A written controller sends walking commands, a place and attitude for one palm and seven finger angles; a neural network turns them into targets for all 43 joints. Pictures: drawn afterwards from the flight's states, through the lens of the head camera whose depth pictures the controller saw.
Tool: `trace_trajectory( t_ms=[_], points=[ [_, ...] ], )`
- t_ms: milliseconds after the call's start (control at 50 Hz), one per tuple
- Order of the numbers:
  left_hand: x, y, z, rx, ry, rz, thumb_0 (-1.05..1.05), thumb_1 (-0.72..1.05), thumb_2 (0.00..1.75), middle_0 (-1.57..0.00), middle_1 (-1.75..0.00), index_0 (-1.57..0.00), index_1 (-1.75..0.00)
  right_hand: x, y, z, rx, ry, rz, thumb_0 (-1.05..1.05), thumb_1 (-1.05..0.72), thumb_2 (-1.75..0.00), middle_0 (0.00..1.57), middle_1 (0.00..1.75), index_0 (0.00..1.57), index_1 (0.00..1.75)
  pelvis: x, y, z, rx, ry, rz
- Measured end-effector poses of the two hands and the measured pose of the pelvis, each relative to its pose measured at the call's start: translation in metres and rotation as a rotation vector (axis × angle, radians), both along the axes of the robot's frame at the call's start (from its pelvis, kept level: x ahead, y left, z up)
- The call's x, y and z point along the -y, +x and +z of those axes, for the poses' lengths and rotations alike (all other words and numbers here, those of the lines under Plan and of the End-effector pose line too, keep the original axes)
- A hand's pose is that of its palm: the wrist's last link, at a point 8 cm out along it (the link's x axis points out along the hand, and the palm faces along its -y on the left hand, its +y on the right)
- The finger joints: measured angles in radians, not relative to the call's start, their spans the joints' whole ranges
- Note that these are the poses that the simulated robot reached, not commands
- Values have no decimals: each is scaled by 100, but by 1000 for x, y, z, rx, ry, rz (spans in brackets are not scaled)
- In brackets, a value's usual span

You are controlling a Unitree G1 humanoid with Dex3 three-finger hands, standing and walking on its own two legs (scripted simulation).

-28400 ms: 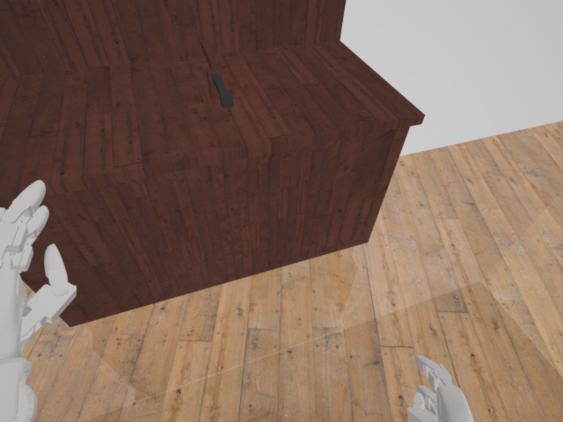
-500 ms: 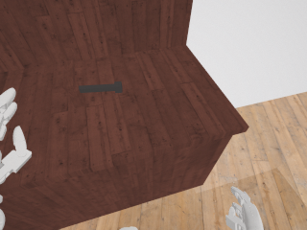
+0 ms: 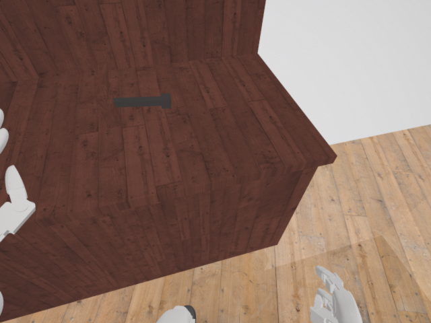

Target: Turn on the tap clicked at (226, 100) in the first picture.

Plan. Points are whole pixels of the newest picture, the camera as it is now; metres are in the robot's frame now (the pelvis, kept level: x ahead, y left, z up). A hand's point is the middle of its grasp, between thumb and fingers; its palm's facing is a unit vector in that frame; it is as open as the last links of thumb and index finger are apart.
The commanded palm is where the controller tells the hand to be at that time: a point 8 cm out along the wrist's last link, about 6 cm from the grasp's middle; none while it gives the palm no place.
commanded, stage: step back with the hand held close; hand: left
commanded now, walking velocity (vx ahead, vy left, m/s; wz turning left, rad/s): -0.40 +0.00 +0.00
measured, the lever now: (165, 100) +0.62 +0.19 +0.05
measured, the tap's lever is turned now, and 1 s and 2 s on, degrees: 79 79 79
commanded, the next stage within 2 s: stop stepping back and stand still in 0.22 s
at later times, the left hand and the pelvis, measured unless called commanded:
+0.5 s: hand out of the picture +0.08 +0.24 +0.19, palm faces +0.34 -0.84 -0.42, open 7.5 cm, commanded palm +0.03 +0.28 +0.20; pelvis -0.13 +0.00 +0.02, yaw +0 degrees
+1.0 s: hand out of the picture +0.00 +0.23 +0.20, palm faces +0.41 -0.82 -0.39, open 7.5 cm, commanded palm -0.05 +0.26 +0.20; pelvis -0.21 -0.02 +0.01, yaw +1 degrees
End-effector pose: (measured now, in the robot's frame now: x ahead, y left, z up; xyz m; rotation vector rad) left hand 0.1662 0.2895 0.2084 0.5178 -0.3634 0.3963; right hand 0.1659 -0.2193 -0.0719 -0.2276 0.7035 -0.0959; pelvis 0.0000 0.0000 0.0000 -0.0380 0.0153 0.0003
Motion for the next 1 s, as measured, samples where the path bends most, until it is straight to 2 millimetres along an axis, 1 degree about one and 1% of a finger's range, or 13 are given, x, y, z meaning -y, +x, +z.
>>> trace_trajectory(
  t_ms=[80,140,220,300,360,440,540,640,700,800,860,900,1000],
  points=[
    [20,-16,-5,-50,-56,-28,2,89,89,-21,-30,-21,-30,2,-22,-10,-60,34,-6,1,-90,-90,20,30,20,30,4,-15,7,23,-14,19],
    [26,-26,-8,-81,-83,-57,2,89,89,-21,-31,-21,-30,3,-38,-1,-100,32,-12,2,-90,-90,20,30,20,30,7,-22,17,12,38,11],
    [20,-33,-11,-101,-81,-62,2,88,89,-22,-31,-21,-30,5,-48,17,-73,1,-10,2,-90,-90,20,30,20,30,9,-43,23,-7,68,-6],
    [13,-44,-11,-59,-59,-97,2,88,89,-22,-31,-21,-30,10,-55,25,-3,-48,-28,2,-90,-90,20,30,20,30,1,-71,13,-25,46,12],
    [10,-63,-12,-25,-48,-128,2,89,89,-22,-31,-21,-30,13,-70,30,25,-65,-57,2,-90,-90,20,30,20,30,-3,-95,8,-10,70,6],
    [9,-98,-7,-69,-33,-119,2,89,89,-22,-31,-21,-30,13,-105,38,50,-47,-61,1,-90,-90,20,30,20,30,-3,-117,14,11,49,2],
    [9,-141,0,-80,-14,-57,2,89,89,-22,-31,-21,-30,18,-153,25,8,-13,-69,1,-90,-90,20,30,20,30,2,-138,15,26,31,6],
    [11,-168,-11,-87,-31,38,2,89,89,-21,-31,-21,-30,28,-184,-7,-56,14,-53,1,-90,-90,20,30,20,30,15,-159,4,46,10,27],
    [19,-178,-21,-68,-120,26,2,89,89,-21,-31,-21,-30,31,-201,-13,-102,12,-47,2,-90,-90,20,30,20,30,20,-174,4,65,9,40],
    [35,-186,-29,-67,-180,-48,2,89,89,-21,-30,-20,-30,39,-222,7,-71,-8,-80,2,-90,-90,20,30,20,30,26,-190,10,28,35,21],
    [40,-193,-25,-44,-146,-102,2,89,89,-21,-31,-21,-30,44,-229,14,-23,-50,-97,2,-90,-90,20,30,20,30,23,-199,6,6,27,21],
    [37,-199,-21,-13,-102,-117,2,89,89,-22,-31,-21,-30,46,-233,13,2,-77,-107,2,-90,-90,20,30,20,30,20,-206,0,6,30,20],
    [23,-207,0,-14,-19,-43,2,88,89,-22,-31,-21,-30,41,-246,14,18,-13,-135,2,-90,-90,20,30,20,30,22,-208,11,26,45,17]
  ],
)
